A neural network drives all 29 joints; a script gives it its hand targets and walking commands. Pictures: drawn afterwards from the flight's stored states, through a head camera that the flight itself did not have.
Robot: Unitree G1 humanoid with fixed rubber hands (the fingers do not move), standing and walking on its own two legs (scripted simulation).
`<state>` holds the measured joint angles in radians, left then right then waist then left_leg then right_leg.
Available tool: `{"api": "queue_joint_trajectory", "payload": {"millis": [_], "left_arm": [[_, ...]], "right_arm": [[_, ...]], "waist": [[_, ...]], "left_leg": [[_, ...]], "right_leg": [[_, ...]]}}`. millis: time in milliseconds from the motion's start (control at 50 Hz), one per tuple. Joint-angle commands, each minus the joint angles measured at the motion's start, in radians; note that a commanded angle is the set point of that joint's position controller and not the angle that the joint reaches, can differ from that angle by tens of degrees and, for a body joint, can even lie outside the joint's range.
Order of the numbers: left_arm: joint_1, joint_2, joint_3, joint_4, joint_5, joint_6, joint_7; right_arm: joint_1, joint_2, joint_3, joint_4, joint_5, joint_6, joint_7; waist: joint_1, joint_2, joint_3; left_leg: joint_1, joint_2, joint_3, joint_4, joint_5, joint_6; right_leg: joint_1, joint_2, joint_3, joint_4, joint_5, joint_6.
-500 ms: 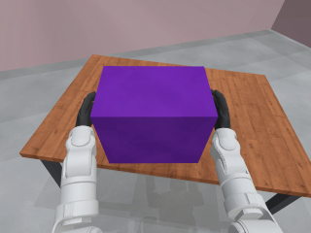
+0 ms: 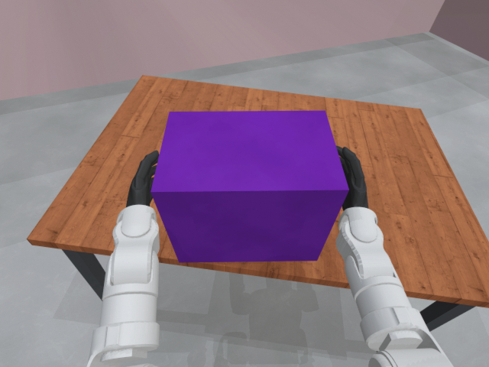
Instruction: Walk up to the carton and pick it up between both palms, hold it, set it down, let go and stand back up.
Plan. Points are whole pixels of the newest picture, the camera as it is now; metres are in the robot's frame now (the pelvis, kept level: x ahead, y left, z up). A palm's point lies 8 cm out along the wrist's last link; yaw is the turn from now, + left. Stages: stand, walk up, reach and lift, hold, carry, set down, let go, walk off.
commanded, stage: set down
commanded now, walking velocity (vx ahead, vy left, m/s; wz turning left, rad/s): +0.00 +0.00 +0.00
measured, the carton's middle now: (247, 191) +0.38 -0.01 +0.09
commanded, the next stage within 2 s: none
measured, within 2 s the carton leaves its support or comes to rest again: neither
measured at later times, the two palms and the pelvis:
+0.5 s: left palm (160, 203) +0.37 +0.14 +0.06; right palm (354, 200) +0.36 -0.19 +0.08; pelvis -0.01 -0.01 +0.00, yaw -2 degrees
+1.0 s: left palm (164, 206) +0.40 +0.14 +0.02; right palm (341, 201) +0.39 -0.19 +0.04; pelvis +0.02 +0.00 +0.00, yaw -2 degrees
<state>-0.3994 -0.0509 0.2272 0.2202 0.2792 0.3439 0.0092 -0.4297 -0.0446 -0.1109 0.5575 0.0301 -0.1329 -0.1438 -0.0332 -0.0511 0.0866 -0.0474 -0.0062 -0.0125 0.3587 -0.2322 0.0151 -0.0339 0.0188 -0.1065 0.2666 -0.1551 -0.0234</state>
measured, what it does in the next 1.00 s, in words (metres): stands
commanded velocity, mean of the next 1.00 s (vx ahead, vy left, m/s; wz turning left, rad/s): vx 0.00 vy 0.00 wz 0.00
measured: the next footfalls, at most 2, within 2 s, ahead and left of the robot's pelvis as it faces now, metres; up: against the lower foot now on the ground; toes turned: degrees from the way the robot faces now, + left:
none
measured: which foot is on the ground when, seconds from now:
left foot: down 0.00-1.00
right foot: down 0.00-1.00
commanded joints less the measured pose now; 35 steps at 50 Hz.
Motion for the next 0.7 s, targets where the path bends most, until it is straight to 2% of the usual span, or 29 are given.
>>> {"api": "queue_joint_trajectory", "payload": {"millis": [0,80,140,240,340,420,540,560,680], "left_arm": [[-0.616,-0.465,-0.444,-0.048,-0.070,-0.134,-0.099],[-0.678,-0.473,-0.383,0.067,-0.048,-0.188,-0.093],[-0.731,-0.482,-0.353,0.133,-0.045,-0.234,-0.087],[-0.790,-0.482,-0.296,0.225,-0.035,-0.307,-0.077],[-0.808,-0.461,-0.219,0.309,-0.014,-0.358,-0.077],[-0.824,-0.442,-0.182,0.347,-0.008,-0.397,-0.074],[-0.855,-0.443,-0.176,0.396,-0.014,-0.457,-0.068],[-0.852,-0.444,-0.172,0.411,-0.014,-0.467,-0.066],[-0.872,-0.470,-0.212,0.440,-0.032,-0.546,-0.046]], "right_arm": [[-0.627,0.418,0.272,-0.131,-0.089,-0.087,0.169],[-0.648,0.438,0.189,-0.001,-0.150,-0.106,0.193],[-0.686,0.461,0.142,0.049,-0.188,-0.131,0.209],[-0.722,0.506,0.097,0.115,-0.240,-0.155,0.223],[-0.732,0.539,0.079,0.168,-0.272,-0.163,0.233],[-0.721,0.555,0.058,0.211,-0.300,-0.171,0.238],[-0.708,0.576,0.020,0.258,-0.341,-0.189,0.235],[-0.707,0.580,0.022,0.264,-0.344,-0.194,0.235],[-0.701,0.598,0.033,0.302,-0.358,-0.234,0.226]], "waist": [[-0.011,0.074,-0.487],[-0.002,0.071,-0.483],[0.009,0.069,-0.521],[0.023,0.056,-0.565],[0.054,0.036,-0.569],[0.061,0.033,-0.578],[0.041,0.043,-0.626],[0.046,0.040,-0.634],[0.030,0.062,-0.741]], "left_leg": [[0.070,0.016,0.038,-0.044,0.379,-0.078],[0.035,0.019,0.055,-0.072,0.303,-0.071],[0.017,0.018,0.067,-0.080,0.283,-0.069],[-0.028,0.012,0.085,-0.085,0.286,-0.059],[-0.108,0.007,0.102,-0.101,0.259,-0.039],[-0.151,0.005,0.111,-0.108,0.248,-0.030],[-0.162,0.007,0.109,-0.093,0.267,-0.038],[-0.162,0.008,0.108,-0.088,0.279,-0.038],[-0.132,0.017,0.093,-0.034,0.431,-0.064]], "right_leg": [[0.150,-0.004,-0.031,0.019,0.333,0.035],[0.153,-0.011,-0.027,0.011,0.279,0.033],[0.157,-0.012,-0.025,0.012,0.267,0.034],[0.200,-0.016,-0.011,0.024,0.316,0.044],[0.266,-0.026,0.011,0.042,0.355,0.053],[0.295,-0.031,0.022,0.057,0.385,0.057],[0.280,-0.031,0.026,0.068,0.426,0.056],[0.280,-0.030,0.027,0.071,0.436,0.056],[0.244,-0.018,0.023,0.096,0.551,0.047]]}}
